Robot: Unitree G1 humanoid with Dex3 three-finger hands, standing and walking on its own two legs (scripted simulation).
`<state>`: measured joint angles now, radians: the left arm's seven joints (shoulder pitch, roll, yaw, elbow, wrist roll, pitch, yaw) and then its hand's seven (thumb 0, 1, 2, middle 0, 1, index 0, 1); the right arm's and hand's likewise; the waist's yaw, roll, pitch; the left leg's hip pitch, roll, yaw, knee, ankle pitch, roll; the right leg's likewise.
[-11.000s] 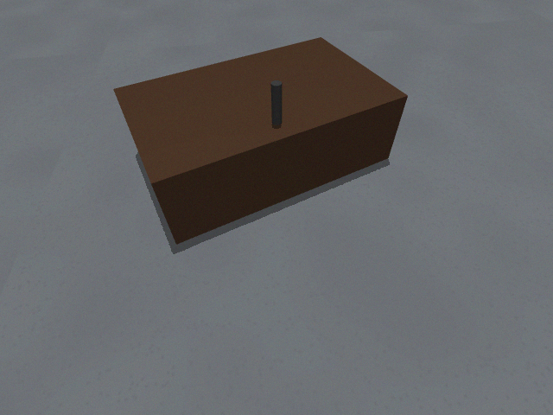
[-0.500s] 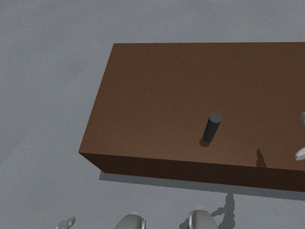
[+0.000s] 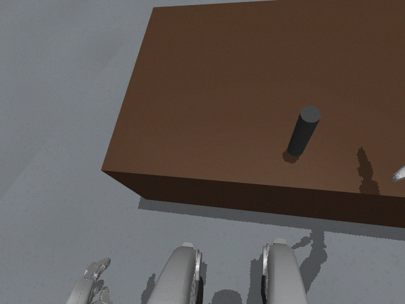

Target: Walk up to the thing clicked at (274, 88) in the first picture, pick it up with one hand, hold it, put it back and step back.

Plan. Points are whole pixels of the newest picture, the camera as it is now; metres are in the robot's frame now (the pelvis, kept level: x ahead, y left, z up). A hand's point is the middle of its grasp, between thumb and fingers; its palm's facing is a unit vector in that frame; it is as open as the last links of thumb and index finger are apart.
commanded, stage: approach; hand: right
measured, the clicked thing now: (301, 134) +0.50 -0.18 -0.14
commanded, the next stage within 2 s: close in in 0.24 s
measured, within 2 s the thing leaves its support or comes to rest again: neither
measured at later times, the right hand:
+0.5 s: hand (327, 150) +0.48 -0.25 -0.19, palm faces +0.05 +1.00 +0.00, open 17.4 cm
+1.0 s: hand (302, 142) +0.50 -0.19 -0.17, palm faces +0.07 +1.00 -0.01, open 17.0 cm
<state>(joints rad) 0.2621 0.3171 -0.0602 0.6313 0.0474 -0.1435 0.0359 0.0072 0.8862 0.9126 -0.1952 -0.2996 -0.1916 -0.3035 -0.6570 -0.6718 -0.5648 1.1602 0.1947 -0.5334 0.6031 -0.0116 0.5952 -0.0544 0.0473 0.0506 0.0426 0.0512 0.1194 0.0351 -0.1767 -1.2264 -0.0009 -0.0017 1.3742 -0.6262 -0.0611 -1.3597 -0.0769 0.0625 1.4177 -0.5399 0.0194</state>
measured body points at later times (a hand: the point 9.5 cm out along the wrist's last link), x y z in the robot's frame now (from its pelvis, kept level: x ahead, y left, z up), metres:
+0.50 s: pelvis -0.06 +0.01 -0.21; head +0.16 -0.03 +0.18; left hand -0.02 +0.28 -0.32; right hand +0.47 -0.31 -0.18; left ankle +0.01 +0.16 -0.59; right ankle +0.05 -0.13 -0.59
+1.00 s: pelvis -0.06 +0.02 -0.20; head +0.16 -0.01 +0.19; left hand +0.00 +0.30 -0.31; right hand +0.49 -0.24 -0.17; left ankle +0.01 +0.16 -0.59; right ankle +0.05 -0.13 -0.59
